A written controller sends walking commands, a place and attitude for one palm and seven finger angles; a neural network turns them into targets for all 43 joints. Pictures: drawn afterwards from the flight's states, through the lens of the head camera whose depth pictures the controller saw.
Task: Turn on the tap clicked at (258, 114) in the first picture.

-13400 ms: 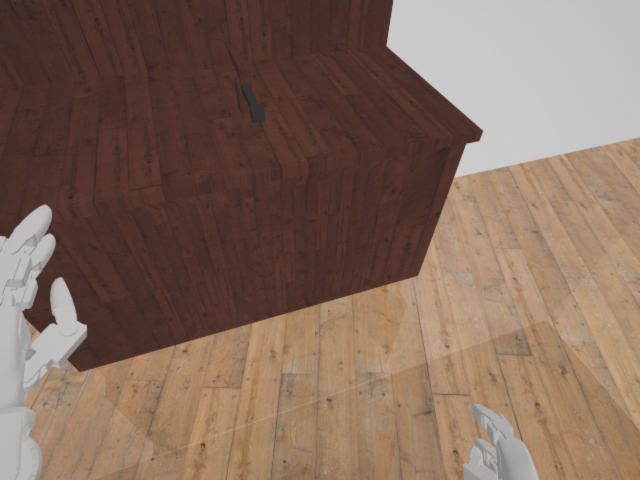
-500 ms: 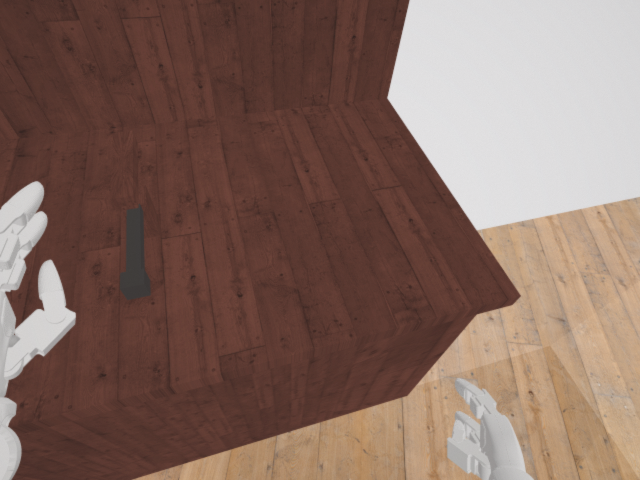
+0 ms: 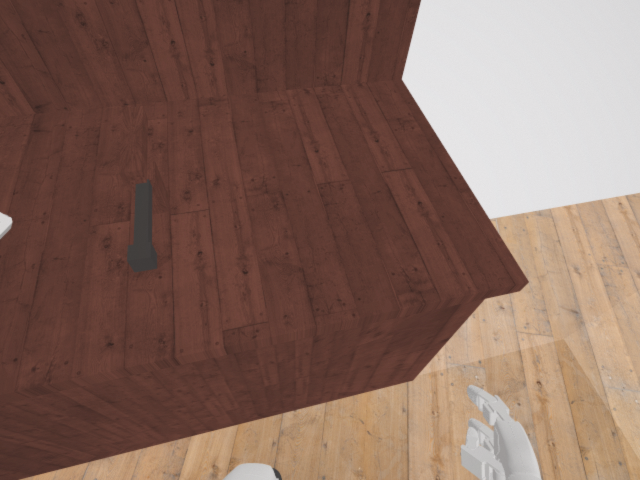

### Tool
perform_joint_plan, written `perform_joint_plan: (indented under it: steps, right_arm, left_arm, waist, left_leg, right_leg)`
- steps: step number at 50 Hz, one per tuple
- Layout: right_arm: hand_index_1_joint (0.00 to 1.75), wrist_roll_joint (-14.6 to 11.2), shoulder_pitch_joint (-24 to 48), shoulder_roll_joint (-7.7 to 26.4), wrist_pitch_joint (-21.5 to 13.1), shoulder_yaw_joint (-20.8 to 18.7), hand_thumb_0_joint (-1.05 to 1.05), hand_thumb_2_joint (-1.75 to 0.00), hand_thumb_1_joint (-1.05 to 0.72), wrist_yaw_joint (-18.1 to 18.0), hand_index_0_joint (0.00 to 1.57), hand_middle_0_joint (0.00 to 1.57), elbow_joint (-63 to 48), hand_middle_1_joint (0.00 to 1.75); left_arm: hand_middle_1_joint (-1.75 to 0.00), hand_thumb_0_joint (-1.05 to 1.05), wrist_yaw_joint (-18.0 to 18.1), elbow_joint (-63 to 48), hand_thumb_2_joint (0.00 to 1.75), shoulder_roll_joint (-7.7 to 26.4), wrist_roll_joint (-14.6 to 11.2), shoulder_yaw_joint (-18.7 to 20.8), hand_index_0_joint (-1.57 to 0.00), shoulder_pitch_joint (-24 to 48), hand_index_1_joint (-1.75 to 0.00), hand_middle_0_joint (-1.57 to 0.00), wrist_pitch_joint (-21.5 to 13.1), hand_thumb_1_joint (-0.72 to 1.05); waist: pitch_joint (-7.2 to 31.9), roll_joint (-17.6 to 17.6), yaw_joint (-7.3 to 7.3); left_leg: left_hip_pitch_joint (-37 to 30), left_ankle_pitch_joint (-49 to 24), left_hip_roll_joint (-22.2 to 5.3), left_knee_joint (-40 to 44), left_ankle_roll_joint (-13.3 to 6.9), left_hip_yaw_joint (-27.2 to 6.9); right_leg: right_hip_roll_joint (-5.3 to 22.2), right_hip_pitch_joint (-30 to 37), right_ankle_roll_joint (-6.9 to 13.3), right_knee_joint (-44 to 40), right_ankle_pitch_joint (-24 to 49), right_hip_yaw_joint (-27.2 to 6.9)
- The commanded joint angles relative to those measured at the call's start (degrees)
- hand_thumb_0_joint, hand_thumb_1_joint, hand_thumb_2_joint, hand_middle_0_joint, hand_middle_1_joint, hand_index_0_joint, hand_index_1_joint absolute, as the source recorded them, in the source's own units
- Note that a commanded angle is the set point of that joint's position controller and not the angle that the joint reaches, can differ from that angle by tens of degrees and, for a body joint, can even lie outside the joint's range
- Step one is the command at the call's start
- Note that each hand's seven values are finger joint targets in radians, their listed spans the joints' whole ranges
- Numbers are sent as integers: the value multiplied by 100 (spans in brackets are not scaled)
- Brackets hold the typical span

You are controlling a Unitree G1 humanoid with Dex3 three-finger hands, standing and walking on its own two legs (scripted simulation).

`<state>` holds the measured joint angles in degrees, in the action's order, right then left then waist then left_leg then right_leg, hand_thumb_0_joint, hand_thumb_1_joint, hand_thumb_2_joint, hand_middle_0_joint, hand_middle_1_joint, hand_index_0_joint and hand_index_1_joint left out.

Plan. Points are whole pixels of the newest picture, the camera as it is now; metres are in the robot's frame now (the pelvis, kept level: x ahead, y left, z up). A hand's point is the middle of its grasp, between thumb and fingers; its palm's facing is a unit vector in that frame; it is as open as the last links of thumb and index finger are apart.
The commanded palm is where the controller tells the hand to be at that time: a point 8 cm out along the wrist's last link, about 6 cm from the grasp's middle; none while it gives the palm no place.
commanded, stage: look again from close up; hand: left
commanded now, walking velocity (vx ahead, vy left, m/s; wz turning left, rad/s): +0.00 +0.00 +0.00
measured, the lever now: (142, 257) +0.34 +0.28 +0.03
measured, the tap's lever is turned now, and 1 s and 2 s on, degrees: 0 0 0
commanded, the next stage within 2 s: come to a stop and stand still in 0.18 s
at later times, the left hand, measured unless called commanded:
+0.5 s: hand (6, 249) +0.24 +0.29 +0.20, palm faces +0.49 -0.79 -0.37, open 7.5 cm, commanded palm +0.16 +0.29 +0.18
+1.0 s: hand (55, 297) +0.22 +0.27 +0.16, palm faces +0.37 -0.86 -0.35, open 7.5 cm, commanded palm +0.16 +0.30 +0.18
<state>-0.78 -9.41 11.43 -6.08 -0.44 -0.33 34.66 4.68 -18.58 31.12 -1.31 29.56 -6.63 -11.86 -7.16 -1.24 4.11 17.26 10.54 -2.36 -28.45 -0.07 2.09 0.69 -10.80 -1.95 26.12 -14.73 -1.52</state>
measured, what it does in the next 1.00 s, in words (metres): stands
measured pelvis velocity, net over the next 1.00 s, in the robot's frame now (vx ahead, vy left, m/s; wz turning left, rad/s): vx -0.01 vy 0.03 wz -0.02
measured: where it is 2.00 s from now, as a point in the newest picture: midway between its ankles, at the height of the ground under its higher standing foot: outside the picture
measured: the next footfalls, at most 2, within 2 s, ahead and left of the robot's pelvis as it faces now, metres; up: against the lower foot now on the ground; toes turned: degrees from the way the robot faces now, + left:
none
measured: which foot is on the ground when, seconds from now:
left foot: down 0.00-1.00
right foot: down 0.00-1.00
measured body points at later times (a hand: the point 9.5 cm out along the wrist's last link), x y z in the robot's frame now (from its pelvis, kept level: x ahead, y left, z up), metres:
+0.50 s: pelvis -0.01 +0.02 +0.00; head +0.02 +0.04 +0.44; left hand +0.20 +0.33 +0.22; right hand +0.18 -0.20 -0.07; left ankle +0.05 +0.12 -0.74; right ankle -0.01 -0.14 -0.74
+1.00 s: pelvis -0.01 +0.03 +0.00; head +0.01 +0.05 +0.45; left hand +0.19 +0.31 +0.18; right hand +0.16 -0.20 -0.07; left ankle +0.05 +0.12 -0.74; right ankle -0.01 -0.14 -0.74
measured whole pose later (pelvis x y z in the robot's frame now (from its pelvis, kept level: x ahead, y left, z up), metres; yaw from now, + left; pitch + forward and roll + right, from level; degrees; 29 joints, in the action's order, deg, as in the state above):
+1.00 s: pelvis -0.01 +0.03 +0.00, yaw -1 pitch -1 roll -2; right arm -0.8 -12.1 11.4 -9.7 0.2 -1.6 34.4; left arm 5.9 -25.1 19.2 -1.0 19.6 -22.1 -13.5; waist -3.3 -0.6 1.4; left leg 17.0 9.9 -1.7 -27.6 -2.1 3.7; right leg 1.6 -9.6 -3.0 22.0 -11.5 -0.4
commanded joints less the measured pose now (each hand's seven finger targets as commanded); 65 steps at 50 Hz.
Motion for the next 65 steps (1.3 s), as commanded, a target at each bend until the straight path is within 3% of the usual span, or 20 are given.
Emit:
perform_joint_plan:
  steps: [1,4,7,10,12,17,18,19,20,21,23,24,29,30,31,36,46,50,60,65]
  right_arm:
    - [30,-165,138,711,-431,-353,0,-90,-90,226,20,20,-1117,30]
    - [30,-144,378,715,-414,-273,0,-90,-90,142,20,20,-1249,30]
    - [30,-103,485,655,-306,-202,0,-90,-90,-79,20,20,-1318,30]
    - [30,-106,567,699,-283,-165,0,-90,-90,-241,20,20,-1292,30]
    - [30,-100,373,648,-322,-162,0,-90,-90,-258,20,20,-1298,30]
    - [30,-40,249,685,-564,-152,0,-90,-90,-213,20,20,-1167,30]
    - [30,482,-241,766,-796,-309,0,-90,-90,-139,20,20,-716,30]
    - [30,230,64,236,-816,-67,0,-90,-90,-115,20,20,-442,30]
    - [30,-64,141,665,-795,-327,0,-90,-90,-40,20,20,-993,30]
    - [30,-55,-102,770,-817,-412,0,-90,-90,-3,20,20,-951,30]
    - [30,-19,-5,770,-744,-384,0,-90,-90,136,20,20,-937,30]
    - [30,-43,60,743,-717,-339,0,-90,-90,189,20,20,-999,30]
    - [30,-55,306,627,-515,-185,0,-90,-90,-5,20,20,-1190,30]
    - [30,-81,439,632,-447,-179,0,-90,-90,-98,20,20,-1182,30]
    - [30,-36,411,620,-416,-176,0,-90,-90,-160,20,20,-1193,30]
    - [30,7,443,675,-565,-103,0,-90,-90,-299,20,20,-1139,30]
    - [30,-5,211,745,-732,-192,0,-90,-90,-157,20,20,-893,30]
    - [30,-32,378,699,-662,-188,0,-90,-90,-193,20,20,-955,30]
    - [30,-57,316,676,-597,-214,0,-90,-90,-178,20,20,-1013,30]
    - [30,-62,343,691,-476,-214,0,-90,-90,-189,20,20,-978,30]
  left_arm:
    - [-30,0,-178,-1603,90,-587,-125,-887,-20,-1515,-30,-20,-200,90]
    - [-30,0,-82,-1782,90,-22,-93,-443,-20,-1752,-30,-20,-159,90]
    - [-30,0,60,-1774,90,484,-166,297,-20,-1736,-30,-20,-236,90]
    - [-30,0,154,-2248,90,747,-163,545,-20,-1243,-30,-20,-403,90]
    - [-30,0,148,-2450,90,400,-205,199,-20,-1140,-30,-20,-482,90]
    - [-30,0,130,-2559,90,192,-116,-75,-20,-1069,-30,-20,-531,90]
    - [-30,0,72,-3473,90,4477,599,3116,-20,3814,-30,-20,-1098,90]
    - [-30,0,-127,-237,90,446,89,270,-20,329,-30,-20,-807,90]
    - [-30,0,37,-1165,90,-244,-208,-163,-20,-866,-30,-20,-640,90]
    - [-30,0,-6,-799,90,-624,-72,-534,-20,-847,-30,-20,-498,90]
    - [-30,0,-36,-1490,90,-484,-58,-629,-20,-1083,-30,-20,-436,90]
    - [-30,0,-34,-1630,90,-560,-56,-725,-20,-1225,-30,-20,-416,90]
    - [-30,0,92,-1510,90,16,-145,-122,-20,-1435,-30,-20,-298,90]
    - [-30,0,181,-1635,90,452,-135,283,-20,-1378,-30,-20,-288,90]
    - [-30,0,146,-1552,90,172,-180,105,-20,-1294,-30,-20,-321,90]
    - [-30,0,196,-2137,90,130,-81,-25,-20,-503,-30,-20,-540,90]
    - [-30,0,204,-1533,90,-425,32,-604,-20,-1181,-30,-20,-442,90]
    - [-30,0,248,-1902,90,105,19,-89,-20,-1151,-30,-20,-483,90]
    - [-30,0,233,-2377,90,5,-102,-114,-20,-1639,-30,-20,-468,90]
    - [-30,0,237,-2011,90,-71,-103,-176,-20,-1600,-30,-20,-335,90]
  waist:
    - [1863,844,-183]
    - [1144,-501,-198]
    - [960,-1075,-259]
    - [890,302,-294]
    - [1101,1063,-313]
    - [1466,754,-283]
    - [1059,-61,83]
    - [1679,-228,-324]
    - [1807,968,-168]
    - [2021,1485,-289]
    - [1728,2115,-241]
    - [1498,1782,-219]
    - [933,-1257,-291]
    - [856,-1251,-297]
    - [788,-1112,-358]
    - [814,1285,-288]
    - [932,355,-303]
    - [1030,484,-277]
    - [1566,662,-271]
    - [1367,405,-292]
  left_leg:
    - [-1686,-1347,-329,184,-264,-56]
    - [-793,58,-190,226,-113,-15]
    - [-697,284,-43,136,-82,-53]
    - [-815,224,-156,467,-117,-65]
    - [-688,220,-228,560,-196,-141]
    - [-1118,-333,-238,401,-192,-174]
    - [-578,-674,-302,-319,-90,-39]
    - [-955,-1004,91,119,-67,-247]
    - [-1693,-1575,-114,328,-94,-33]
    - [-1778,-1938,-355,264,-152,-91]
    - [-1484,-1996,-699,503,-315,-388]
    - [-1018,-1526,-719,588,-338,-431]
    - [-319,813,8,53,-48,-84]
    - [-562,796,37,69,-27,-42]
    - [-562,894,35,168,-37,-96]
    - [-30,2167,-390,1360,-234,-514]
    - [-336,1370,-180,944,-96,-363]
    - [-484,828,-191,936,-78,-329]
    - [-1095,-965,-239,562,-96,-211]
    - [-1015,-816,-246,562,-87,-182]
  right_leg:
    - [208,-121,231,-43,1565,-40]
    - [332,-135,258,-641,903,-207]
    - [441,-502,370,-798,350,-267]
    - [346,-568,352,-580,338,-285]
    - [251,-117,328,-414,612,-182]
    - [217,47,301,-456,1153,-42]
    - [434,-735,505,-880,1840,-659]
    - [533,-194,685,-242,2033,-652]
    - [236,-146,480,100,1709,-165]
    - [23,-213,438,473,1226,-98]
    - [-33,-481,279,764,-152,223]
    - [-36,-295,257,531,-244,273]
    - [370,-500,348,-885,-70,-245]
    - [407,-850,404,-966,-359,-241]
    - [394,-957,411,-978,-661,-198]
    - [-48,-169,221,-343,-448,179]
    - [63,-183,243,-861,-108,25]
    - [77,-77,231,-766,283,76]
    - [133,216,226,-474,1415,186]
    - [166,134,208,-624,1439,131]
